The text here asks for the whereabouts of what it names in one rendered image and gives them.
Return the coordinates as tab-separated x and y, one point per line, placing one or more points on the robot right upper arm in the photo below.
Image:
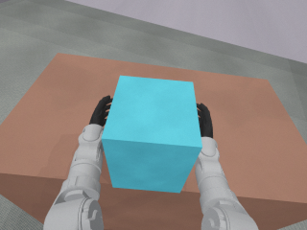
221	218

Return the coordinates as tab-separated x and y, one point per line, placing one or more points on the left robot hand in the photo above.
100	112

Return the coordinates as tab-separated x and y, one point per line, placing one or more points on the pedestal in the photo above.
262	154

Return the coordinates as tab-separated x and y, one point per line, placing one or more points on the carton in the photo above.
152	135

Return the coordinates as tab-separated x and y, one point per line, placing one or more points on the robot right forearm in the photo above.
212	183

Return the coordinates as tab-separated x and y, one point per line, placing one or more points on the robot left forearm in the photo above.
84	175

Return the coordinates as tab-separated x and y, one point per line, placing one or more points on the right robot hand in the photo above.
205	122

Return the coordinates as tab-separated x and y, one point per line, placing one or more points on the robot left upper arm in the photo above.
78	214

